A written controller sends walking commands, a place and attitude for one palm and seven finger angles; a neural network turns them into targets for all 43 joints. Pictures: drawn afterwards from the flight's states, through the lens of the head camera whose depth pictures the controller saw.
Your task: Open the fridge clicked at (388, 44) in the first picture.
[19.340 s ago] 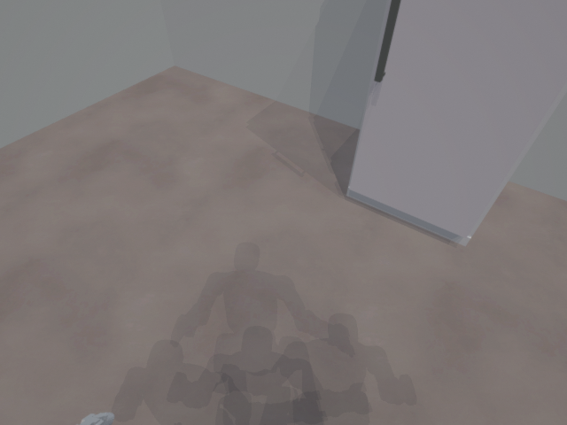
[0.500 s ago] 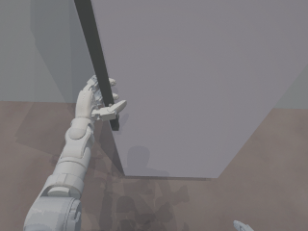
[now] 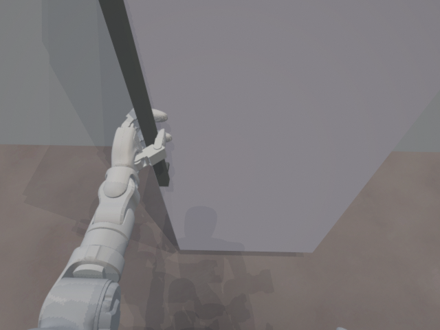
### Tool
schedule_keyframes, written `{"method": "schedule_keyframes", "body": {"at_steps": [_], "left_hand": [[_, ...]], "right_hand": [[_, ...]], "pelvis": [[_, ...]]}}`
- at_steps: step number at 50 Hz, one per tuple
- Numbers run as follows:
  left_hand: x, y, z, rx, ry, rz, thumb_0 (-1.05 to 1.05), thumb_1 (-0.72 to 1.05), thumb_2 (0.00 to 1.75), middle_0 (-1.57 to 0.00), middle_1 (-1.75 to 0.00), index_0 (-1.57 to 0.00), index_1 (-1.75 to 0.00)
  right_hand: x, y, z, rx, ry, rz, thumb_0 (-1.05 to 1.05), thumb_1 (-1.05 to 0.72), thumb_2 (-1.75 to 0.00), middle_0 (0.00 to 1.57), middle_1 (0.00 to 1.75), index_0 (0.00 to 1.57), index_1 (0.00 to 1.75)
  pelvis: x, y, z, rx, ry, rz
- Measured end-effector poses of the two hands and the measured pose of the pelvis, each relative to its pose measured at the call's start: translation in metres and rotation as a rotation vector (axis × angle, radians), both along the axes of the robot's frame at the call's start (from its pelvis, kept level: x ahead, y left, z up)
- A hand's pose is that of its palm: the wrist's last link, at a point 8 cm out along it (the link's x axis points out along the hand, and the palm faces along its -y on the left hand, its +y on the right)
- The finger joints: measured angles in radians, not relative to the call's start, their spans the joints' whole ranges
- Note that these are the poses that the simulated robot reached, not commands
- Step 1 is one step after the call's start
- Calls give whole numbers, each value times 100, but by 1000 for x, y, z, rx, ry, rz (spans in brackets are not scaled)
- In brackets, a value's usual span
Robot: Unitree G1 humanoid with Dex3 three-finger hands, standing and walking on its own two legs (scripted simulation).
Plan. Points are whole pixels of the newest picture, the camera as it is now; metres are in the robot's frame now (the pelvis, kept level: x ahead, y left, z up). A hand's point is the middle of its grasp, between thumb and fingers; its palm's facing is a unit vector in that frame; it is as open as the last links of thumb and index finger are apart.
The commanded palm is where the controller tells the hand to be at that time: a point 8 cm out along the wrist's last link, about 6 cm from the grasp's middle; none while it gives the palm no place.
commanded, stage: grip the handle and tug to test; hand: left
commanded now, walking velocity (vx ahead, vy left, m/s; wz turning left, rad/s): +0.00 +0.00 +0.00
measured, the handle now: (143, 94) +0.47 +0.14 +0.18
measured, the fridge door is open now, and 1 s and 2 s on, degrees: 0 2 25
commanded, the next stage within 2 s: pull the door a little, standing still in 0.42 s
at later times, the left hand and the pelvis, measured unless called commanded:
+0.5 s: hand (161, 149) +0.42 +0.11 +0.10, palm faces -0.03 -1.00 +0.00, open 5.7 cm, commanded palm +0.37 +0.17 +0.10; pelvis +0.03 -0.01 +0.01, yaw -2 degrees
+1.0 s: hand (158, 160) +0.39 +0.11 +0.10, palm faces -0.05 -1.00 -0.01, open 6.1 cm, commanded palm +0.32 +0.17 +0.10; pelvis +0.08 +0.00 +0.01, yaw -4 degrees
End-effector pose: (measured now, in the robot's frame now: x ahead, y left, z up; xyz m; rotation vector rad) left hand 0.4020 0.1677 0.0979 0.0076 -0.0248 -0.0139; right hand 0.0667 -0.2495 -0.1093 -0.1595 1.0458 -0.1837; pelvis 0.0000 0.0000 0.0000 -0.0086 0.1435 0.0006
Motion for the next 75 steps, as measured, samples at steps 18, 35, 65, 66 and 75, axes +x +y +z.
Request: {"method": "schedule_keyframes", "body": {"at_steps": [18, 35, 65, 66, 75], "left_hand": [[-3, -1, 0, -5, 7, -4, 1, 76, 80, -34, -140, -33, -140], [-5, 1, 2, 3, 14, -20, 1, 74, 79, -35, -140, -33, -140], [-98, -14, 17, 175, 250, -42, -2, 65, 80, -36, -133, -40, -139], [-100, -16, 18, 180, 260, -20, -1, 65, 81, -36, -132, -41, -139], [-121, -27, 18, 179, 234, 133, 1, 65, 81, -40, -132, -41, -140]], "right_hand": [[30, -9, 12, 7, -82, -20, 1, -90, -89, 20, 30, 20, 30], [92, 1, 19, 16, -118, 37, 1, -90, -89, 20, 30, 20, 30], [207, 19, 69, 22, -319, 80, 1, -90, -89, 20, 30, 20, 30], [209, 20, 68, 37, -326, 82, 1, -90, -89, 20, 30, 20, 30], [219, 10, 55, 68, -279, 182, 1, -90, -89, 20, 30, 20, 30]], "pelvis": [[18, -6, 4, 8, 0, -27], [50, -4, 8, 6, 4, -18], [118, 0, 44, 27, -80, -71], [118, -3, 44, 38, -86, -70], [109, -35, 44, 88, -122, -19]]}}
